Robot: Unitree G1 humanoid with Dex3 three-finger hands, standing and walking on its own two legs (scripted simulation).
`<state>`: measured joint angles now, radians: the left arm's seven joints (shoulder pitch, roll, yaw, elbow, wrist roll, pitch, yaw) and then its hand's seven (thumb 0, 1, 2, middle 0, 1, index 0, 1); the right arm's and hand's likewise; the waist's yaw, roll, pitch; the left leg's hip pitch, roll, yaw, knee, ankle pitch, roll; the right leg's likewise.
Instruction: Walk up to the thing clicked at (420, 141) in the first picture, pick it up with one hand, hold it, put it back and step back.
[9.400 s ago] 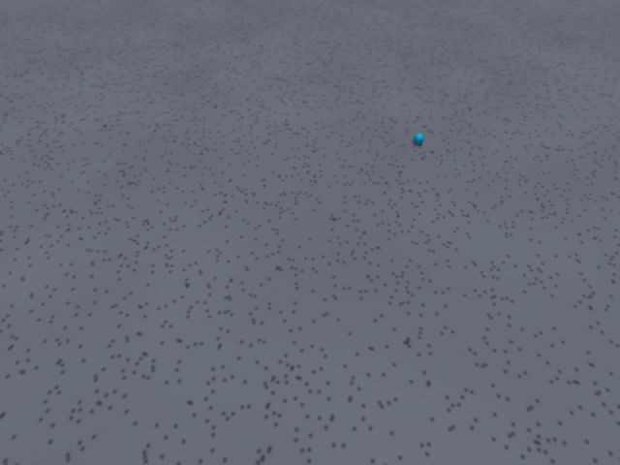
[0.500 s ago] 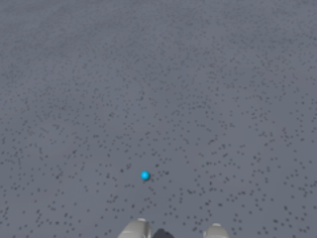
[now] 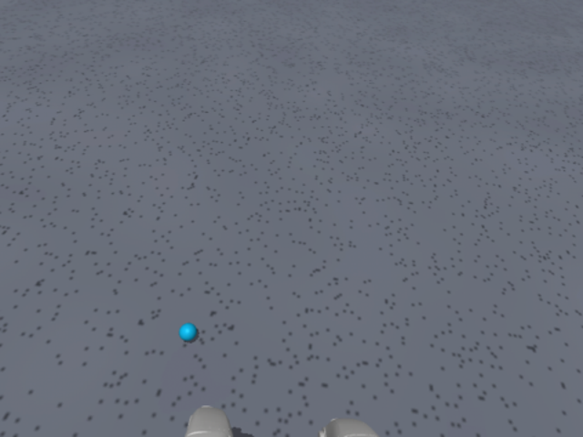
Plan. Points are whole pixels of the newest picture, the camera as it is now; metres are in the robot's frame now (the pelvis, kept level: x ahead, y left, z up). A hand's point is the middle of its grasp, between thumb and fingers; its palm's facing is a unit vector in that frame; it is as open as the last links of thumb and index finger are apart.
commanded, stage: walk up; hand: left
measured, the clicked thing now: (187, 331) +0.54 +0.29 -0.68
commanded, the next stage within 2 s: stand in 0.50 s
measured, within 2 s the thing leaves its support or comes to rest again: neither
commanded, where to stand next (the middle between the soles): +0.14 +0.07 m, yaw -2 degrees
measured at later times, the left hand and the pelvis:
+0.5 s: hand out of the picture +0.02 +0.44 -0.07, palm faces -0.01 -0.74 -0.67, open 7.4 cm; pelvis -0.01 +0.09 +0.01, yaw +2 degrees
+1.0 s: hand out of the picture +0.05 +0.37 -0.10, palm faces +0.01 -0.93 -0.37, open 7.4 cm; pelvis +0.00 +0.11 +0.05, yaw +2 degrees
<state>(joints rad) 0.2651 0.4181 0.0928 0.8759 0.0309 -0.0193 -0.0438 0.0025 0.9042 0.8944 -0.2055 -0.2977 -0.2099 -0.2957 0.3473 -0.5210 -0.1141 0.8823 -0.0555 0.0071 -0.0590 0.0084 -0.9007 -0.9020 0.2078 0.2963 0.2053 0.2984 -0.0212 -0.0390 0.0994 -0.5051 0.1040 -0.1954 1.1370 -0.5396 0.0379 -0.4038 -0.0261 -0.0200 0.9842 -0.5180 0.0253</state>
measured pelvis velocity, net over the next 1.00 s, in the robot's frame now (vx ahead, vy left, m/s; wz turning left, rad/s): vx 0.00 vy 0.11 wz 0.04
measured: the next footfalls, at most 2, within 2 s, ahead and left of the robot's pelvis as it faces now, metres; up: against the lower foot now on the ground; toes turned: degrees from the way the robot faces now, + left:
left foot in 0.48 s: +0.05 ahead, +0.26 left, +0.00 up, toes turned +0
right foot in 0.78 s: +0.11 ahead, +0.00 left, +0.00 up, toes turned +1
